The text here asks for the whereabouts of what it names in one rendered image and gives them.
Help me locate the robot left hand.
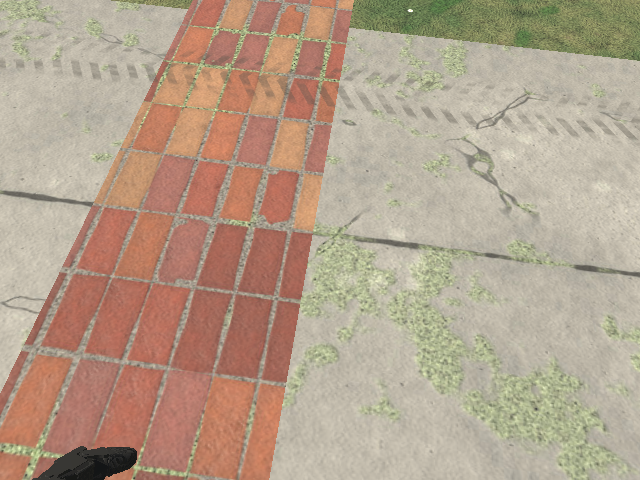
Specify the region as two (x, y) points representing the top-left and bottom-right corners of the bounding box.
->
(32, 446), (137, 480)

